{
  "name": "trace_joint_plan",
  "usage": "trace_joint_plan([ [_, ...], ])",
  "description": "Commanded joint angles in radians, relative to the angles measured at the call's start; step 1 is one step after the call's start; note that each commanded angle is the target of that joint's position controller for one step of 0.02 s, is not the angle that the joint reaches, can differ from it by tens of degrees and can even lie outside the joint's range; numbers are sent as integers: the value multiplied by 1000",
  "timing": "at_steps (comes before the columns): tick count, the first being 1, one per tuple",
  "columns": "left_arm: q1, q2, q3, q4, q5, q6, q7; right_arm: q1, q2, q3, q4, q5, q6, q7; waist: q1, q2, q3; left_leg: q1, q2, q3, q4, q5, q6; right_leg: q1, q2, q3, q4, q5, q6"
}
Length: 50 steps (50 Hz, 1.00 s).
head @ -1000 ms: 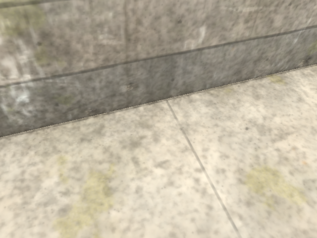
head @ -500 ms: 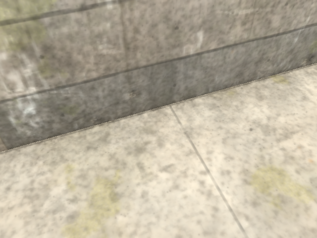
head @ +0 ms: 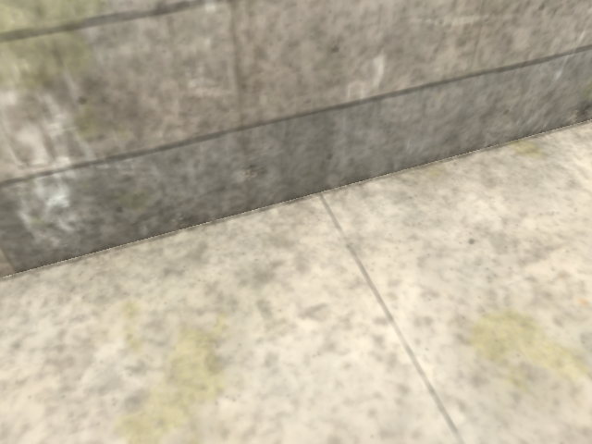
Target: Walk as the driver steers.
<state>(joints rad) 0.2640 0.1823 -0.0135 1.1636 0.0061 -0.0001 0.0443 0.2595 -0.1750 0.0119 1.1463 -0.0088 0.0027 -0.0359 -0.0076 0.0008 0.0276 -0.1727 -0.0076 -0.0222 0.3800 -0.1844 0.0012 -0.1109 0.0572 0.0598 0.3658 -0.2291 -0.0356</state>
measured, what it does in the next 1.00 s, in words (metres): shifts its weight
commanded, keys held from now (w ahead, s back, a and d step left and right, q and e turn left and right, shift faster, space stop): no key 0.64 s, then w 0.36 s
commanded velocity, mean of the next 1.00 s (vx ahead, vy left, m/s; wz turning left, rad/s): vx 0.09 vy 0.00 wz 0.00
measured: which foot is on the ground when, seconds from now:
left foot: down 0.00-1.00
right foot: down 0.00-0.96, up 0.98-1.00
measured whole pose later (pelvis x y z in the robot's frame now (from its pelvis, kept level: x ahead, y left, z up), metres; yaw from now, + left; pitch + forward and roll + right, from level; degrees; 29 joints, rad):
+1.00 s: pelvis +0.09 +0.04 -0.01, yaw +0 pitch +0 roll +0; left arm 0.44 0.18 0.04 1.14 0.02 -0.04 0.02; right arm 0.32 -0.17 -0.04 1.04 -0.02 -0.08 0.00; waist 0.00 -0.04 0.00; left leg -0.20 -0.04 0.07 0.51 -0.31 0.07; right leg -0.18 0.02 0.06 0.74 -0.45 -0.07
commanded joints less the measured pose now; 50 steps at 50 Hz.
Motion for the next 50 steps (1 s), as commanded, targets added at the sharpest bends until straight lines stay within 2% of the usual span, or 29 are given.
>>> trace_joint_plan([
  [1,59,87,12,-8,0,-5,3,55,-84,-12,-9,0,-5,-3,-1,3,38,15,86,-79,-52,69,29,-73,-115,93,-70,111,-25],
  [32,117,49,13,-3,1,-8,9,98,-51,-14,2,1,-7,-9,1,0,47,16,84,-77,-40,102,35,-63,-118,81,-48,149,-20],
  [33,125,44,12,-1,3,-8,9,103,-46,-13,4,0,-7,-9,2,0,28,23,76,-74,-47,28,37,-58,-110,79,-59,69,-22],
  [36,132,78,30,-15,8,1,5,94,-72,-29,-15,-6,3,-3,7,-18,76,-54,22,-56,10,-349,72,-129,-76,94,-43,-356,-68],
  [38,163,82,38,-27,10,3,-1,68,-55,-29,-44,-12,1,7,25,-41,156,-177,8,-62,68,-465,88,-161,-112,176,-68,-539,-112],
  [39,200,88,43,-23,8,-2,-1,42,-34,-25,-64,-14,-7,11,43,-75,173,-243,-8,-39,132,-422,84,-120,-156,251,-106,-573,-139],
  [40,244,110,53,-13,9,-7,0,13,-9,-21,-85,-20,-19,18,61,-134,169,-303,-30,20,230,-316,73,-56,-228,357,-170,-591,-177],
  [41,256,133,65,-11,11,-12,-1,-13,-7,-20,-108,-29,-33,23,66,-164,178,-342,-16,63,293,-232,70,-28,-299,435,-213,-562,-212],
  [42,250,135,70,-17,13,-19,-4,-39,-30,-26,-128,-29,-46,28,68,-144,178,-351,8,54,328,-221,73,-34,-325,456,-230,-508,-228],
  [43,236,138,74,-25,16,-26,-7,-42,-45,-32,-143,-24,-58,35,56,-131,167,-343,17,48,333,-244,78,-34,-326,441,-227,-453,-228],
  [44,212,144,78,-32,17,-33,-9,-20,-43,-34,-151,-19,-69,40,31,-142,171,-302,28,50,281,-249,86,-55,-322,410,-202,-391,-221],
  [45,175,133,78,-43,10,-38,-10,25,-36,-36,-143,-10,-79,44,-4,-132,167,-197,17,69,191,-204,91,-104,-288,343,-171,-319,-196],
  [46,123,122,78,-61,2,-42,-11,124,-24,-40,-109,-1,-86,44,-58,-111,149,-7,-19,93,84,-143,93,-204,-231,261,-113,-245,-160],
  [47,79,103,74,-83,3,-50,-13,248,-44,-54,-63,2,-89,38,-108,-54,115,205,-19,49,22,-112,92,-322,-168,179,4,-154,-126],
  [48,44,36,53,-118,-1,-64,-23,385,-149,-85,-39,-17,-94,27,-163,174,55,367,189,-271,-157,-310,135,-461,-39,2,322,-122,-73],
  [49,48,42,55,-151,18,-73,-32,495,-226,-108,1,-6,-79,29,-157,311,34,413,366,-585,-241,-366,217,-610,22,-89,567,-292,-51],
  [50,23,91,67,-147,42,-71,-39,396,-149,-91,-21,-12,-70,28,-94,121,112,323,364,-538,-217,-366,220,-648,-56,-45,710,-256,-62],
])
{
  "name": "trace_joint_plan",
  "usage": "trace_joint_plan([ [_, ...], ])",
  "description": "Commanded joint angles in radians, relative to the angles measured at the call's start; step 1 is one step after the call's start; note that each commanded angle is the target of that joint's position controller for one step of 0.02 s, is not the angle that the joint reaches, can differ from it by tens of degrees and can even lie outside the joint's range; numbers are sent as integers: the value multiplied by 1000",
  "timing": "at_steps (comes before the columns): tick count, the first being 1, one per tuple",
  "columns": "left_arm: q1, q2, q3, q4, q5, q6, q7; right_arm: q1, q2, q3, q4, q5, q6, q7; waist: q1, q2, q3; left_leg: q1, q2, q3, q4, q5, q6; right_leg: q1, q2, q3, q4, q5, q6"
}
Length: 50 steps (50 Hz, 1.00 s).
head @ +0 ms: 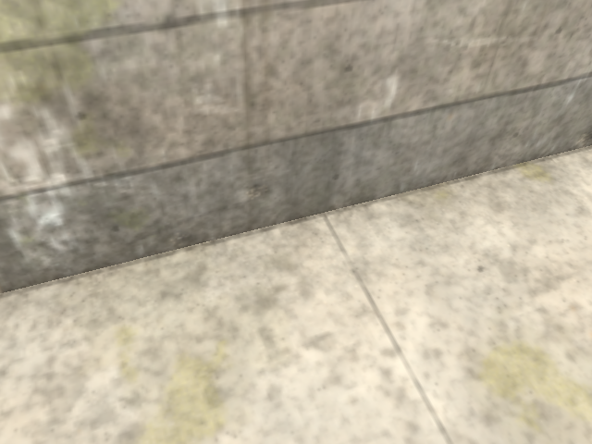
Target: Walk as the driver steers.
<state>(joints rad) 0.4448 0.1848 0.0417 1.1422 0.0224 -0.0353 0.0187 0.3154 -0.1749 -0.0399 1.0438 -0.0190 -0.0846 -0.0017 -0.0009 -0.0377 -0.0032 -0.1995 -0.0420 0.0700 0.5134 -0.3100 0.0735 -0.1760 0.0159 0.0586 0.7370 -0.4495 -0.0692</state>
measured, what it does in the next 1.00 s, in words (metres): walks ahead: right foot, then left foot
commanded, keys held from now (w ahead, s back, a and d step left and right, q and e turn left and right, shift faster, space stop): w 0.30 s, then no key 0.70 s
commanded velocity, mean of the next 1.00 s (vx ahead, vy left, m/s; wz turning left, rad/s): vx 0.23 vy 0.00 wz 0.00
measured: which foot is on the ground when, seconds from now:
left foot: down 0.00-0.38, up 0.40-0.80, down 0.82-1.00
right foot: up 0.00-0.36, down 0.38-1.00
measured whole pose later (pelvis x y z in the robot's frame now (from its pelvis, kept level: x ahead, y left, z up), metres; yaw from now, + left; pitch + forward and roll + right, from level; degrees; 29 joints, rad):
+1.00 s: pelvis +0.35 +0.02 +0.01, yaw +0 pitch -1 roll +0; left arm 0.30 0.14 -0.01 1.09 0.02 -0.04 0.03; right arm 0.26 -0.12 0.00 1.11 0.00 -0.03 -0.04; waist 0.02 -0.02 0.02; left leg -0.17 0.00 0.04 0.41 -0.21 0.02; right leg -0.12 0.04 -0.08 0.37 -0.23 -0.06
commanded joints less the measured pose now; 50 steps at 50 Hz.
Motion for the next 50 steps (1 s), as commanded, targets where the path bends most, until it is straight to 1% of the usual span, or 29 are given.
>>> trace_joint_plan([
  [1,-159,53,5,-121,21,-42,-23,244,-119,-29,43,-5,13,-2,-65,86,172,273,365,-547,-359,-169,139,-577,-50,-27,373,60,-31],
  [2,-156,35,2,-116,11,-48,-32,181,-105,-23,20,-6,8,-1,-36,65,169,236,324,-460,-380,-93,123,-550,-74,-27,366,136,-24],
  [3,-163,44,7,-120,13,-46,-39,164,-88,-14,14,-4,0,-3,-21,68,162,223,297,-394,-392,-5,113,-537,-85,-40,348,177,-15],
  [6,-182,47,15,-132,16,-25,-48,225,-68,2,44,3,-17,-8,-7,110,123,263,243,-245,-359,368,97,-545,-70,-97,325,228,8],
  [9,-317,32,8,-189,11,-14,-49,259,-69,13,55,2,-20,-11,-20,122,139,235,219,-169,-353,566,101,-557,-49,-147,212,271,22],
  [13,-482,12,-11,-265,-4,-15,-51,270,-83,20,63,1,-25,-20,-37,145,169,167,205,-114,-355,714,86,-408,-3,-213,-66,347,2],
  [15,-448,43,-4,-268,-7,-16,-42,254,-108,17,63,1,-32,-23,-7,155,137,189,226,-100,-300,914,76,-292,28,-222,-119,353,-36],
  [16,-380,62,4,-249,-6,-20,-34,240,-114,15,63,2,-34,-26,26,152,103,207,225,-86,-211,1066,64,-214,54,-222,-127,348,-53],
  [17,-256,82,16,-209,-6,-29,-25,227,-122,13,63,2,-33,-29,75,149,40,225,216,-81,-74,1150,50,-105,79,-210,-152,361,-69],
  [18,-107,93,26,-158,-2,-41,-17,201,-132,11,61,12,-29,-30,142,145,-26,200,197,-67,104,1100,33,49,69,-191,-247,464,-84],
  [19,15,137,41,-122,21,-51,-8,207,-113,16,55,24,-29,-27,179,122,-98,65,158,-59,326,833,20,249,-41,-97,-262,544,-105],
  [20,81,234,60,-112,42,-54,-12,304,-18,28,41,30,-22,-29,122,-101,-230,-149,9,2,727,-121,-3,470,-373,247,-179,1023,-211],
  [21,63,239,66,-118,-5,-39,-20,387,-47,10,62,53,-5,-33,93,-89,-362,-255,-58,-119,949,-257,-11,506,-457,508,-288,1034,-348],
  [22,-91,186,53,-154,-27,-35,-20,286,-74,5,38,25,4,-33,50,6,-206,-299,14,-142,929,-155,-12,329,-418,390,-361,889,-322],
  [23,-178,116,33,-166,-23,-39,-18,191,-71,3,12,6,5,-31,35,21,-71,-317,42,-123,877,-105,-10,188,-362,289,-408,849,-280],
  [24,-189,69,19,-156,-14,-46,-15,159,-69,-3,6,-6,11,-29,10,54,-13,-289,65,-122,826,-82,-13,92,-323,208,-440,892,-243],
  [25,-179,41,8,-144,-15,-51,-7,159,-55,-4,5,-17,26,-23,-12,49,7,-236,83,-125,764,-71,-18,15,-287,132,-462,909,-214],
  [27,-148,24,-7,-118,-8,-64,-5,184,-9,2,16,-16,53,-17,-43,33,1,-136,76,-111,661,-55,-27,-62,-249,44,-473,1002,-180],
  [30,-170,68,-15,-120,6,-82,-6,156,2,7,17,-9,81,-25,-76,-6,-17,-75,69,-81,458,-28,-42,-107,-214,-44,-461,1083,-165],
  [32,-147,76,-22,-112,8,-75,-5,87,-12,9,5,-5,90,-34,-59,-46,-21,-74,66,-60,314,-6,-46,-84,-197,-58,-451,1016,-141],
  [34,-99,87,-24,-101,3,-60,-2,38,-29,9,0,0,95,-40,-31,-79,-36,-65,64,-40,241,18,-47,-56,-205,-38,-460,855,-137],
  [38,-85,72,-32,-96,1,-31,6,-27,-29,15,3,2,90,-41,-8,-48,23,-13,73,-37,83,26,-45,-99,-222,36,-485,418,-140],
  [40,-94,58,-38,-96,-5,-26,11,-9,-22,23,19,-3,77,-45,-26,0,57,86,89,-65,-117,137,-40,-143,-192,43,-451,305,-91],
  [41,-82,48,-39,-97,-4,-31,9,19,-46,22,26,-11,67,-45,-20,38,45,149,166,-144,-158,246,-42,-165,-162,36,-426,282,-51],
  [42,-7,3,-44,-87,-16,-26,2,-12,-96,13,25,5,60,-46,47,111,69,98,212,-205,-144,305,-18,-156,-84,-13,-432,226,-17],
  [43,2,-6,-48,-62,-10,-17,4,-20,-65,19,34,16,58,-40,37,125,76,-3,209,-196,-160,259,-12,-49,-70,-31,-443,232,0],
  [44,-19,14,-42,-60,-6,-11,8,-23,-35,27,35,17,52,-34,29,106,83,-36,185,-174,-168,245,-26,9,-81,-23,-439,282,7],
  [46,-44,33,-37,-59,-5,-5,12,-16,-37,26,44,21,47,-38,22,110,65,-22,160,-154,-181,257,-38,50,-97,-17,-423,346,3],
  [50,-58,15,-43,-44,-8,-6,15,4,-32,27,60,20,45,-44,18,66,52,25,163,-152,-182,315,-29,56,-106,-17,-427,370,8],
])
